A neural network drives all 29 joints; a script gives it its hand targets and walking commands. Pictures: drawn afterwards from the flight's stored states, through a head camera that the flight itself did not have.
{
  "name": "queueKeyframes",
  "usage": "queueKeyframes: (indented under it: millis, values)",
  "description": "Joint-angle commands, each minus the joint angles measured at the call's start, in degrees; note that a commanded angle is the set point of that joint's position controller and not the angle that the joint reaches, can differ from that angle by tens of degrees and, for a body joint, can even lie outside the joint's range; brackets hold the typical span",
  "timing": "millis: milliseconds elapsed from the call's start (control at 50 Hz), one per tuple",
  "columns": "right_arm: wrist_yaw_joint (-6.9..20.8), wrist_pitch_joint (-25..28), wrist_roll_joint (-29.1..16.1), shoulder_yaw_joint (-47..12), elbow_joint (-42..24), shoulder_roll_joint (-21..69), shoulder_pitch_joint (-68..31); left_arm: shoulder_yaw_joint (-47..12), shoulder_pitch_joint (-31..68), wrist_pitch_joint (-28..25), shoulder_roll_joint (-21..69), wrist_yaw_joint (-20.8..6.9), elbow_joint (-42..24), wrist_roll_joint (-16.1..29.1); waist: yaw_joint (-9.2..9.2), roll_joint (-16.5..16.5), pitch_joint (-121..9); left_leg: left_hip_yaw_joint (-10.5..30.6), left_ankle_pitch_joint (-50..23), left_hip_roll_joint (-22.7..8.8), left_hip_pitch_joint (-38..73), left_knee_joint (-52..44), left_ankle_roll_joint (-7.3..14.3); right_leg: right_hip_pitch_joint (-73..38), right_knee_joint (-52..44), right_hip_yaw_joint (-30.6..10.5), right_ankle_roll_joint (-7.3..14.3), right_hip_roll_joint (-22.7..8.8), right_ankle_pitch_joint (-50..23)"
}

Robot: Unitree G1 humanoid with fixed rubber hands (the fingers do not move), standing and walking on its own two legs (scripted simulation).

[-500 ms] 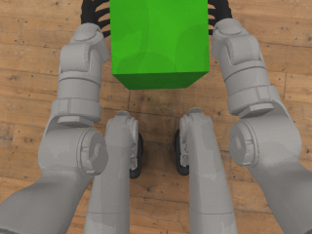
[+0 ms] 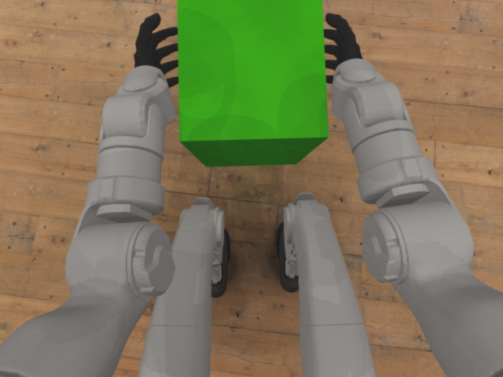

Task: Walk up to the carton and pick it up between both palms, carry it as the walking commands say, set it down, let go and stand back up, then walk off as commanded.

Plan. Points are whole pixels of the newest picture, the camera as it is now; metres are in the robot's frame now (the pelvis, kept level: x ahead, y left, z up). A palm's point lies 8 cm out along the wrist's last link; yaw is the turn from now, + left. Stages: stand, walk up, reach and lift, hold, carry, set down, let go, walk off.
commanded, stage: reach and lift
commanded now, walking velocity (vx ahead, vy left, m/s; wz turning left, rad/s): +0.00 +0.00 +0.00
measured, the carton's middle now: (249, 79) +0.52 +0.00 -0.08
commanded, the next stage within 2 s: none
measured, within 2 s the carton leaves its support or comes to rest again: neither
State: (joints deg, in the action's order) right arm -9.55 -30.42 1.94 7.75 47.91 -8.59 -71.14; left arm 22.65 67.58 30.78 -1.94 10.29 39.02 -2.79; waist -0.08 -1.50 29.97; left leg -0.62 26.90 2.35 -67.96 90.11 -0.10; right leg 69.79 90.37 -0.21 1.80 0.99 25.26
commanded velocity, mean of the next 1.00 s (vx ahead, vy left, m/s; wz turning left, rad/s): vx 0.00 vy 0.00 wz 0.00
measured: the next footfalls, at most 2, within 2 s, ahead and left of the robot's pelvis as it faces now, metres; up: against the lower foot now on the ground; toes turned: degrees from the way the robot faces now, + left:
none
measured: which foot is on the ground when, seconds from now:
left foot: down 0.00-1.00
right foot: down 0.00-1.00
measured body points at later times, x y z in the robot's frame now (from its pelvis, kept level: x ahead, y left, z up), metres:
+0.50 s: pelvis +0.00 +0.00 +0.06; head +0.21 -0.02 +0.45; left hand +0.48 +0.14 +0.05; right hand +0.49 -0.13 +0.03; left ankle +0.16 +0.12 -0.54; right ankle +0.17 -0.10 -0.54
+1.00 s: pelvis +0.01 +0.00 +0.12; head +0.18 -0.01 +0.52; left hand +0.46 +0.15 +0.12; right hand +0.47 -0.12 +0.10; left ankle +0.16 +0.12 -0.54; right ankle +0.17 -0.10 -0.54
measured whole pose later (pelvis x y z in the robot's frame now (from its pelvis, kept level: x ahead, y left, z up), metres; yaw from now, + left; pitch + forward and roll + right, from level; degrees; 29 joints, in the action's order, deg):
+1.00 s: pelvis +0.01 +0.00 +0.12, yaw +0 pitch -6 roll +1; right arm -11.1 -30.5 2.0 6.9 43.9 -3.7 -58.8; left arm 22.3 54.7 30.7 0.9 8.2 34.9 -4.3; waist -0.1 -1.4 29.8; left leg 0.7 17.8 2.3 -37.1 60.4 -0.1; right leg 38.5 60.6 -0.3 1.6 1.0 16.6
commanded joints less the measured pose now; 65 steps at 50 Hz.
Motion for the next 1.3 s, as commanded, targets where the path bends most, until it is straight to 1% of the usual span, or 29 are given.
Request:
queueKeyframes:
  millis: [0,20,40,80,160,180,220,240,260,300,320,340,380,400,460,520,600,660,780,800,880,940,960,980,1020,1040,1120,1140,1280]
  values:
    - [16.47,5.73,-12.73,-20.57,-23.31,73.3,-49.85,-28.52,41.19,-2.39,70.83,-13.45,-4.39,5.77,8.02,2.99,-123.37,2.56,-8.57,6.74,29.06,-20.55,-0.8,-36.34,-20.67,-4.72,-0.79,7.25,-6.54]
    - [16.79,5.74,-13.99,-22.36,-21.9,75.26,-49.56,-28.38,41.47,-2.73,70.79,-13.57,-5.41,5.2,10.35,1.88,-123.42,1.98,-6.26,6.44,28.45,-20.37,-0.91,-38.61,-22.06,-6.59,-0.76,6.48,-3.44]
    - [16.89,5.96,-14.9,-23.18,-26.91,75.95,-51.18,-31.06,44.84,-2.82,70.4,-13.47,-12.56,7.43,8.57,2.24,-131.99,3.26,-9.89,6.71,36.54,-22.52,-1.15,-41.16,-22.06,-4.62,-0.99,7.31,-8.08]
    - [16.58,5.55,-14.84,-23.47,-27.83,74.76,-51.28,-31.41,42.78,-2.03,72.56,-13.89,-8.98,8.1,7.61,2.83,-130.42,3.16,-10.03,6.6,35.48,-22.52,-0.91,-42.02,-22.88,-5.0,-1.04,6.95,-7.24]
    - [16.86,5.59,-16.08,-26.19,-29.75,77.46,-51.19,-31.72,41.94,-2.31,70.98,-13.77,-10.82,7.95,10.31,3.1,-132.22,2.77,-11.52,6.38,39.93,-24.75,-0.66,-46.48,-25.93,-6.03,-1.16,6.76,-7.61]
    - [17.01,5.3,-13.14,-21.56,-20.14,74.84,-47.27,-29.57,40.71,-2.28,71.45,-14.12,-4.68,5.98,8.1,2.68,-121.05,3.8,-6.03,5.41,32.75,-24.84,-1.12,-39.05,-25.41,-6.25,-0.61,5.93,-2.41]
    - [17.41,5.77,-14.39,-23.39,-25.77,75.98,-48.9,-31.49,41.46,-2.35,72.72,-14.36,-9.22,6.83,8.16,1.45,-126.12,3.84,-8.19,5.32,37.48,-25.97,-1.3,-41.79,-26.6,-5.93,-0.53,6.04,-4.74]
    - [17.71,5.4,-11.55,-19.67,-19.27,76.06,-45.35,-27.67,37.63,-2.46,71.59,-14.67,-1.91,4.36,8.21,2.53,-117.21,3.29,-5.2,5.09,32.67,-26.92,-1.3,-38.42,-28.11,-5.77,-0.52,5.97,-1.22]
    - [17.49,5.66,-14.58,-24.89,-27.0,79.56,-47.27,-30.97,38.34,-2.84,72.88,-14.94,-9.32,6.36,9.85,3.61,-127.9,3.02,-10.66,5.58,39.7,-27.19,-0.84,-46.3,-29.02,-6.06,-1.15,6.48,-6.05]
    - [17.72,5.56,-14.02,-22.93,-23.8,77.98,-46.74,-31.23,39.62,-2.69,73.03,-14.86,-8.05,6.79,9.25,2.81,-123.13,4.35,-8.18,5.04,38.94,-29.15,-0.52,-42.6,-29.07,-6.0,-0.95,6.26,-4.96]
    - [17.47,6.05,-15.7,-25.68,-30.65,76.98,-49.64,-33.05,40.8,-2.45,73.79,-14.74,-11.12,7.68,8.6,0.63,-130.53,3.64,-11.34,5.36,43.53,-29.04,-1.5,-48.26,-30.44,-6.67,-0.67,6.03,-6.91]
    - [17.8,6.14,-14.79,-24.23,-26.29,76.78,-47.88,-31.58,35.08,-2.47,73.91,-14.73,-5.49,5.82,9.47,1.87,-125.48,4.18,-10.74,5.0,41.54,-28.72,-1.18,-44.32,-29.77,-6.36,-0.68,5.78,-6.09]
    - [17.62,6.12,-14.96,-24.4,-28.48,77.0,-46.71,-33.81,38.03,-2.5,74.13,-14.67,-11.64,7.4,7.69,0.98,-129.14,4.48,-11.91,4.95,45.32,-30.11,-1.7,-46.82,-31.22,-5.97,-0.39,6.03,-8.11]
    - [17.57,6.12,-16.61,-26.36,-29.28,78.81,-47.81,-34.65,39.17,-2.89,72.93,-14.79,-12.0,8.54,9.52,2.27,-128.77,4.84,-12.92,4.96,45.68,-30.46,-0.96,-48.32,-31.33,-6.71,-0.95,5.89,-8.92]
    - [17.97,6.21,-14.6,-23.95,-25.92,78.5,-43.81,-33.85,36.67,-2.69,74.82,-15.18,-10.33,7.45,6.99,2.02,-123.94,5.51,-11.31,4.39,45.79,-32.66,-1.41,-47.46,-33.86,-6.17,-0.48,5.56,-8.01]
    - [17.68,5.66,-16.36,-26.82,-29.39,80.71,-47.12,-34.72,36.27,-2.58,72.83,-15.48,-11.32,7.56,9.91,4.1,-125.89,4.9,-11.35,4.34,47.71,-35.0,-0.62,-52.59,-35.97,-7.18,-1.73,5.14,-6.56]
    - [17.85,6.54,-14.09,-23.27,-26.98,79.17,-43.58,-35.09,36.0,-2.97,76.16,-15.73,-10.88,6.57,7.18,1.28,-122.37,6.29,-11.12,3.41,49.31,-36.24,-1.63,-50.16,-37.34,-7.71,-0.5,4.86,-7.84]
    - [18.41,6.61,-14.39,-24.78,-26.29,81.82,-42.39,-34.36,31.83,-3.14,75.73,-16.04,-7.82,5.58,8.74,2.84,-116.56,5.89,-12.32,3.28,50.21,-38.21,-0.35,-51.34,-39.39,-7.27,-0.87,4.52,-8.5]
    - [18.7,6.21,-12.12,-22.82,-24.81,80.22,-40.83,-34.78,30.61,-2.77,76.13,-16.58,-7.34,4.6,7.07,1.4,-115.64,5.96,-11.76,2.85,51.05,-41.68,-1.1,-53.36,-42.36,-6.65,-1.09,4.67,-8.8]
    - [18.89,5.92,-14.29,-26.14,-26.69,84.0,-38.16,-36.48,30.86,-3.36,75.61,-16.59,-12.21,5.68,9.05,0.57,-120.38,4.96,-16.25,3.23,55.29,-41.7,-0.96,-57.48,-43.41,-7.36,-1.26,4.54,-12.1]
    - [18.59,5.72,-13.84,-26.69,-28.78,81.97,-37.35,-39.44,29.48,-2.37,76.55,-17.13,-11.8,7.24,6.48,1.01,-120.81,5.83,-16.44,2.97,55.17,-42.99,-1.03,-58.93,-44.88,-7.58,-0.92,4.49,-12.82]
    - [18.48,5.73,-16.37,-29.78,-33.48,82.8,-41.08,-40.17,29.82,-1.92,75.64,-16.8,-13.31,7.53,8.38,0.72,-120.44,6.04,-16.22,2.48,57.49,-45.3,-0.55,-61.68,-46.81,-8.33,-1.53,4.01,-11.77]
    - [18.08,5.16,-16.03,-29.1,-33.64,82.66,-39.64,-42.46,32.95,-1.48,76.83,-16.84,-17.67,8.87,5.53,0.4,-125.06,6.52,-18.02,2.99,59.31,-45.14,-0.9,-63.22,-46.24,-7.85,-1.63,4.47,-14.84]
    - [17.92,4.68,-15.52,-28.88,-32.54,82.95,-39.34,-42.49,31.58,-1.39,73.72,-17.06,-15.58,9.17,6.36,3.23,-122.69,6.35,-17.96,2.77,58.62,-45.52,-0.78,-63.1,-46.56,-7.46,-2.1,4.61,-14.21]
    - [17.52,4.56,-15.16,-27.65,-33.13,81.11,-39.87,-41.83,29.95,-0.28,76.44,-16.89,-12.27,7.74,5.85,0.21,-117.28,6.92,-14.42,2.36,57.91,-47.04,-0.87,-61.92,-47.68,-7.88,-1.54,4.23,-10.94]
    - [18.04,4.18,-14.16,-25.82,-30.58,81.59,-40.94,-37.93,26.0,-0.03,74.62,-16.79,-6.55,5.08,8.61,1.7,-110.31,7.11,-11.96,1.8,56.23,-48.71,-0.28,-59.43,-48.6,-7.59,-1.71,4.34,-8.34]
    - [18.27,3.1,-12.46,-23.99,-25.83,82.43,-36.42,-39.68,32.45,-0.19,77.5,-17.14,-10.21,7.25,4.7,1.25,-111.4,8.02,-10.64,1.39,59.45,-49.47,-0.79,-59.3,-49.49,-7.21,-1.41,4.08,-7.44]
    - [18.45,3.43,-13.83,-25.02,-27.45,82.96,-38.47,-38.21,31.63,0.19,76.96,-16.98,-9.94,6.61,6.47,-0.82,-109.69,7.2,-11.29,1.65,59.94,-50.09,-0.43,-60.33,-50.15,-7.58,-1.18,3.49,-8.23]
    - [19.53,1.31,-8.68,-20.45,-19.57,83.37,-31.09,-28.7,19.05,1.36,80.59,-17.67,1.0,1.32,6.62,2.09,-85.68,6.58,-9.1,1.39,52.02,-52.4,0.45,-57.33,-53.54,-7.07,-0.92,3.36,-3.84]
